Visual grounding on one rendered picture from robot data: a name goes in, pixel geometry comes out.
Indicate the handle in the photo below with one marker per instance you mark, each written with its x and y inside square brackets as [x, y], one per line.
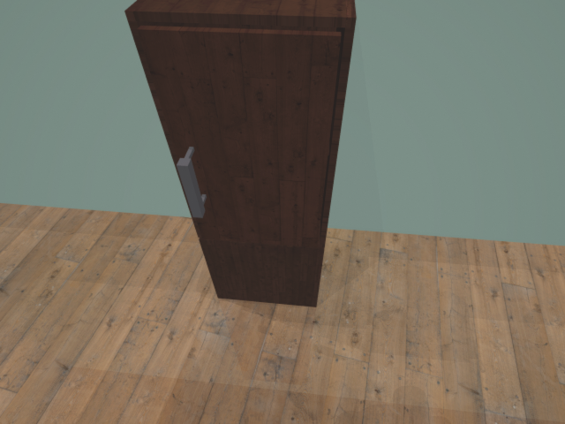
[187, 174]

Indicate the cupboard door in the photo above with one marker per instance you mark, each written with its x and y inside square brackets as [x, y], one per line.
[257, 106]

